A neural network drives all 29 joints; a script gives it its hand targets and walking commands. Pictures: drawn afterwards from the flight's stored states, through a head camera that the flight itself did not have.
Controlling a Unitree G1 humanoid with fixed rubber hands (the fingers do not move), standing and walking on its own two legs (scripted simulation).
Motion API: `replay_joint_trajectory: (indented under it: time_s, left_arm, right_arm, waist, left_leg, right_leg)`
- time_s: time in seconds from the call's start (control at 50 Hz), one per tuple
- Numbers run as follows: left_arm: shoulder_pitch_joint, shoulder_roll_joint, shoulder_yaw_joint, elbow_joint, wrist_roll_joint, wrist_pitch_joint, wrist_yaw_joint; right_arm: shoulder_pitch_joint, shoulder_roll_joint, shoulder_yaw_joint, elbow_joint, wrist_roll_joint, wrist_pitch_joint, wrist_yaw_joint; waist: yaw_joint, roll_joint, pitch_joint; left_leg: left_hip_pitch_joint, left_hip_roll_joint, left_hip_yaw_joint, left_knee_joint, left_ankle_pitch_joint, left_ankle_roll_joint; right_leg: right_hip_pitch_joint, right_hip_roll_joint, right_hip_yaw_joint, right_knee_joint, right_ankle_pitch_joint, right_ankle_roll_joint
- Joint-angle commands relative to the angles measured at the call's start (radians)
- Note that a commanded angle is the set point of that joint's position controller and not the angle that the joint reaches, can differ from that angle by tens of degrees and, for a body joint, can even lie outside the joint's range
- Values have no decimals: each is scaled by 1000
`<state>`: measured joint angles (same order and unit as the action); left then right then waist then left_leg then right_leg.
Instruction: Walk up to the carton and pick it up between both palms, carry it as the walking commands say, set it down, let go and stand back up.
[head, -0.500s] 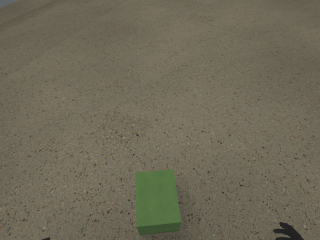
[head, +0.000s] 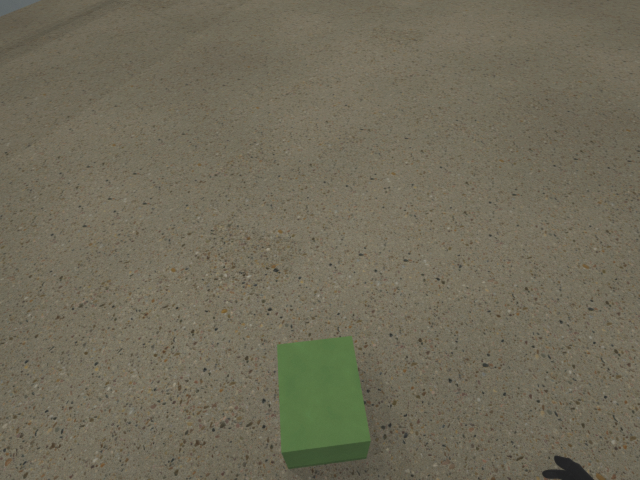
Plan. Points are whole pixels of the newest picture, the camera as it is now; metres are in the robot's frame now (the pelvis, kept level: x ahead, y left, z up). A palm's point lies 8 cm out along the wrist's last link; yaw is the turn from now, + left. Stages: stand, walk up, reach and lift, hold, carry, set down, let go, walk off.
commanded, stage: walk up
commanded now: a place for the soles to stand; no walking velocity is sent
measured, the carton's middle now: (320, 400) +0.46 +0.03 -0.67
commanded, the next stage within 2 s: reach and lift in 0.40 s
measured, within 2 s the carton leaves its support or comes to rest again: neither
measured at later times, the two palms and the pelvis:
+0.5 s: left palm out of the picture +0.13 +0.31 -0.08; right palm out of the picture +0.15 -0.31 -0.09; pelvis -0.01 -0.01 +0.00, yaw +3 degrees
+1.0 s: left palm (137, 436) +0.23 +0.29 -0.13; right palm (498, 404) +0.27 -0.25 -0.13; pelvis -0.03 -0.02 -0.05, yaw +5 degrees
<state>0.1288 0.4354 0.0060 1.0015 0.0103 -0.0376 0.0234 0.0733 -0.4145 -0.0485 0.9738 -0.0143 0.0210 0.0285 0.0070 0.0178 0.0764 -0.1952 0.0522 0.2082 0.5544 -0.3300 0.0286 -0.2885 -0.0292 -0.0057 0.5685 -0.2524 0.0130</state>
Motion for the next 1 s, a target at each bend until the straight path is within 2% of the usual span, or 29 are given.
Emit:
replay_joint_trajectory:
  time_s: [0.0, 0.38, 0.4, 0.42, 0.44, 0.48, 0.5, 0.56, 0.68, 0.88, 0.98]
  left_arm:
    - [0, 190, 38, -26, 1, -5, 3]
    - [-26, 183, 42, -30, 11, -4, 6]
    - [-190, 83, 133, -381, 2, 47, -53]
    - [-149, 100, 121, -391, 26, 99, -74]
    - [-146, 116, 128, -401, 42, 138, -84]
    - [-105, 128, 180, -419, 79, 190, -92]
    - [-91, 121, 188, -435, 85, 202, -93]
    - [-100, 97, 193, -459, 81, 222, -101]
    - [-243, 92, 184, -515, 61, 240, -105]
    - [-464, 105, 207, -439, 22, 273, -96]
    - [-569, 82, 214, -408, 0, 279, -95]
  right_arm:
    - [-62, -189, -38, -54, 3, -8, -7]
    - [-57, -179, -41, -57, 1, -1, -2]
    - [-128, -43, -126, -407, -10, 15, -2]
    - [-104, -51, -122, -430, -29, 63, 6]
    - [-90, -89, -144, -430, -41, 102, 16]
    - [-28, -114, -181, -432, -68, 159, 24]
    - [5, -100, -191, -447, -72, 171, 16]
    - [0, -50, -175, -490, -56, 182, 7]
    - [-135, 3, -150, -523, -7, 201, -11]
    - [-350, 36, -120, -502, 17, 251, -61]
    - [-449, 42, -126, -477, 14, 259, -65]
  waist:
    - [5, 10, -96]
    - [-4, -19, -96]
    - [14, -10, 66]
    - [3, -9, 69]
    - [-2, 3, 35]
    - [-14, -2, -28]
    - [-25, -17, -80]
    - [-25, -40, -161]
    - [-20, -4, -178]
    - [-4, -2, -354]
    - [-11, 1, -432]
  left_leg:
    - [5, 125, -137, -165, 84, 30]
    - [63, 108, -137, -168, 69, 25]
    - [-240, -113, -139, -79, 81, -51]
    - [-214, -78, -161, -88, 71, -31]
    - [-209, -58, -165, -99, 31, -28]
    - [-201, -54, -167, -85, -24, -21]
    - [-184, -60, -169, -67, 24, -19]
    - [-116, -86, -176, 10, 146, -29]
    - [-219, -80, -190, 133, 112, -47]
    - [-387, -77, -187, 263, 143, -52]
    - [-448, -82, -198, 295, 169, -51]
  right_leg:
    - [63, -65, 47, -48, 274, -62]
    - [45, -78, 79, -104, 274, -67]
    - [8, 62, -19, -49, 62, -18]
    - [-4, 67, -30, -56, 55, -11]
    - [28, 74, -42, -34, 70, 2]
    - [97, 87, -54, 18, 67, 22]
    - [108, 93, -55, 23, 95, 25]
    - [67, 87, -40, 35, 137, 22]
    - [-60, 67, -5, 121, 115, 21]
    - [-189, 54, 15, 243, 140, 22]
    - [-277, 60, 8, 289, 145, 16]
